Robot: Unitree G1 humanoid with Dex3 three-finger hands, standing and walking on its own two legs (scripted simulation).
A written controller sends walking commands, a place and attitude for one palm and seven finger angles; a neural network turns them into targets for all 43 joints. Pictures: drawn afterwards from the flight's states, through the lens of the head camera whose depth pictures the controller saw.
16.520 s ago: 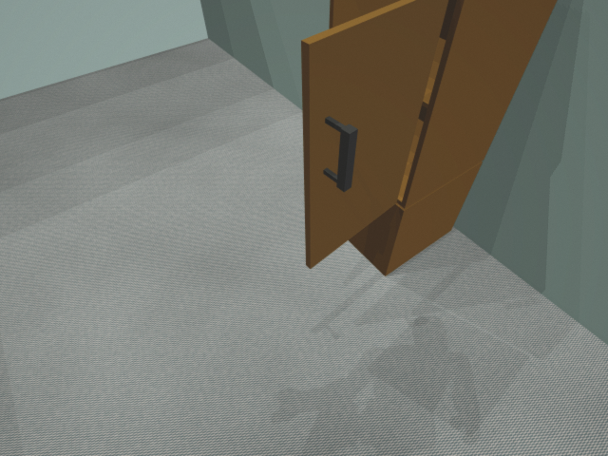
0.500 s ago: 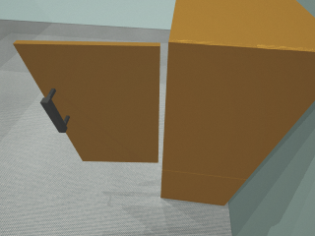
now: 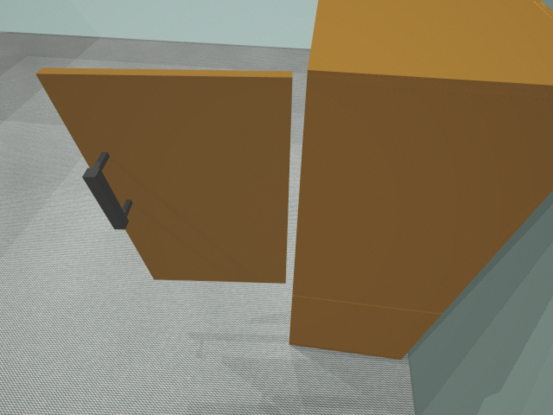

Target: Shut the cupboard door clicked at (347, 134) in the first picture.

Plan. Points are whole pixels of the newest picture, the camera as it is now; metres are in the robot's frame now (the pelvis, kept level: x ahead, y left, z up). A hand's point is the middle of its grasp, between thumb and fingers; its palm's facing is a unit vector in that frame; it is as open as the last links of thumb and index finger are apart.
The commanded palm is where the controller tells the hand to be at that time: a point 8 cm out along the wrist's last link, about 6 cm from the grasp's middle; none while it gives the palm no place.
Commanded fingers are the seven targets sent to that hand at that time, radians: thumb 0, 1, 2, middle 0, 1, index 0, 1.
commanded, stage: shuffle to correct the standing spot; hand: left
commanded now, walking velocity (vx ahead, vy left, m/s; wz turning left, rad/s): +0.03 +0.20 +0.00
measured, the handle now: (112, 192) +0.46 +0.34 +0.03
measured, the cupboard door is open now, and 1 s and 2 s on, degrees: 96 96 96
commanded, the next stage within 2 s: come to a stop and stand still in 0.66 s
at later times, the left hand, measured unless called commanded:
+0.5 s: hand out of the picture +0.04 +0.27 -0.17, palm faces +0.05 -0.97 -0.25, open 7.4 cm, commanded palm none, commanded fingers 0.00 0.90 0.90 -0.20 -0.30 -0.20 -0.30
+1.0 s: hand out of the picture +0.01 +0.36 -0.20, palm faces +0.06 -0.97 -0.24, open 7.4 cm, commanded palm none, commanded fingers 0.00 0.90 0.90 -0.20 -0.30 -0.20 -0.30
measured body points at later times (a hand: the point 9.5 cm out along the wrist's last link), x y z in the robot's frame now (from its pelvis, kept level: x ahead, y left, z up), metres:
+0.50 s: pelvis -0.01 +0.08 -0.01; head +0.02 +0.06 +0.44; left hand +0.03 +0.32 -0.15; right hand +0.01 -0.15 -0.17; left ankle -0.02 +0.12 -0.74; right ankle -0.04 -0.03 -0.70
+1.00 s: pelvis +0.01 +0.15 -0.02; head +0.04 +0.17 +0.43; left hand +0.00 +0.41 -0.18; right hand +0.07 -0.08 -0.16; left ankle +0.06 +0.29 -0.74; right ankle -0.02 +0.01 -0.72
